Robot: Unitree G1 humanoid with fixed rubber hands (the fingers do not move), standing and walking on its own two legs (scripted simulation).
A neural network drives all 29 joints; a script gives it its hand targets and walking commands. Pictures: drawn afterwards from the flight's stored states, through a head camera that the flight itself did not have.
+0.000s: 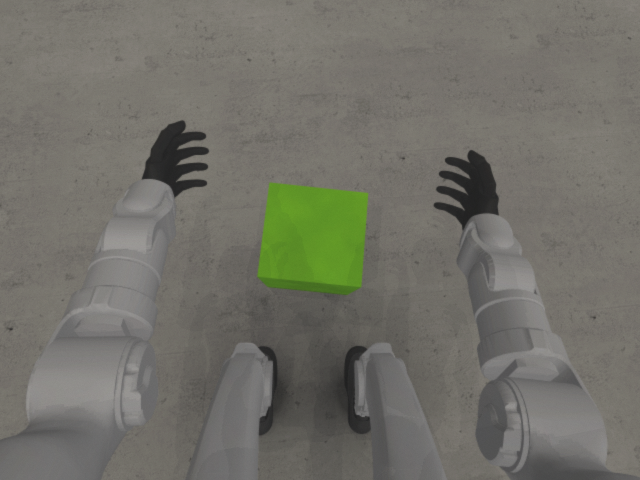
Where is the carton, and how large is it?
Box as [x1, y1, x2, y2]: [257, 182, 367, 294]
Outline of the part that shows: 269,182 257,276 267,286 341,294 347,294 360,287 367,193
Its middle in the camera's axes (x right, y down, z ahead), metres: -0.02 +0.01 +0.91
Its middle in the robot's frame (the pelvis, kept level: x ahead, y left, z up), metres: +0.47 -0.01 -0.52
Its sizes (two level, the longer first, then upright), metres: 0.210 0.200 0.250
